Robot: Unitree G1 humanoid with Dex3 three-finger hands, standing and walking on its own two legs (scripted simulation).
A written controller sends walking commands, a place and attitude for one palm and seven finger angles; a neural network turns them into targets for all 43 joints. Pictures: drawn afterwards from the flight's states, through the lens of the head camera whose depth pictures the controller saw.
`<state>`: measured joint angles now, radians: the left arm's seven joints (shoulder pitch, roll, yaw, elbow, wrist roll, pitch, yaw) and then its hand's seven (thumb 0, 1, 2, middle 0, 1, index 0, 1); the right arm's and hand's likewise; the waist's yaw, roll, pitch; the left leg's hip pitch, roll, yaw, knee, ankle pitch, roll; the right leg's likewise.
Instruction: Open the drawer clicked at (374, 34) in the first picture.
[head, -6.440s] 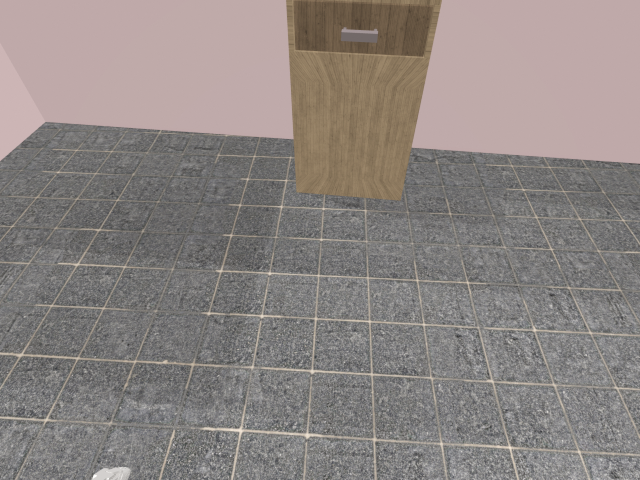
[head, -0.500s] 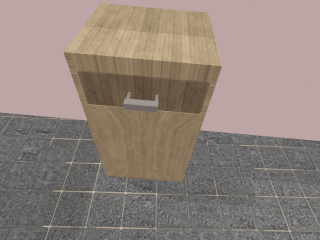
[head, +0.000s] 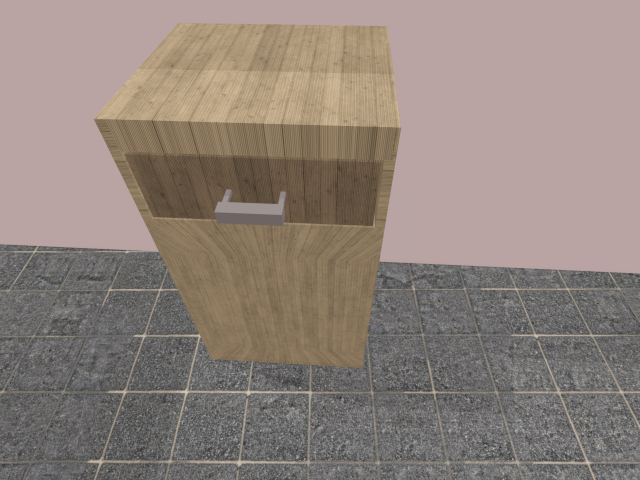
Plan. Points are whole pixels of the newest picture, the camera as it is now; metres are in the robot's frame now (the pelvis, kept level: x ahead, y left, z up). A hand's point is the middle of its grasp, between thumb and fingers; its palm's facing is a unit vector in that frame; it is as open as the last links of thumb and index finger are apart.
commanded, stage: come to a stop and stand still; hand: left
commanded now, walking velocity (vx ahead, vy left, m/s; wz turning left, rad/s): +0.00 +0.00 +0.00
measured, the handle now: (252, 204) +0.58 +0.16 -0.01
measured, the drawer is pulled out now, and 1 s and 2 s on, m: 0.00 0.00 0.00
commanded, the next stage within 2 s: look again from close up in 0.08 s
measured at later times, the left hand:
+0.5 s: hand out of the picture +0.01 +0.20 -0.18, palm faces +0.03 -0.98 -0.20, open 7.4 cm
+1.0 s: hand out of the picture +0.00 +0.21 -0.18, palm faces -0.03 -0.98 -0.18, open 7.4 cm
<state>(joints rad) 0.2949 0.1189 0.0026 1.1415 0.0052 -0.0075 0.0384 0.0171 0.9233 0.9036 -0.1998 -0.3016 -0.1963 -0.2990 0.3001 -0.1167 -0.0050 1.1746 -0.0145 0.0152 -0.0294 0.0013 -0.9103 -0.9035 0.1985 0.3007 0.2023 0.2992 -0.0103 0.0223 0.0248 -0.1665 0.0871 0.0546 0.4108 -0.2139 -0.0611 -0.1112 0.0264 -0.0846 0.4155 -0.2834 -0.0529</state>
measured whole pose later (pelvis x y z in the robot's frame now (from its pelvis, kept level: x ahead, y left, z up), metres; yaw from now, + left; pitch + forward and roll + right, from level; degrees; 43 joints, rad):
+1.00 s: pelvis +0.01 +0.04 -0.01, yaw -2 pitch +0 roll +1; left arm 0.31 0.15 0.01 1.09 0.03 0.02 0.01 0.01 0.91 0.90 -0.20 -0.30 -0.19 -0.30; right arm 0.31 -0.13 0.01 1.09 -0.03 -0.01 -0.03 0.00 -0.91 -0.90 0.20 0.30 0.20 0.30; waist 0.00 -0.02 0.03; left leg -0.21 -0.01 0.10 0.52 -0.32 0.03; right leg -0.22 -0.04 -0.04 0.60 -0.40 -0.02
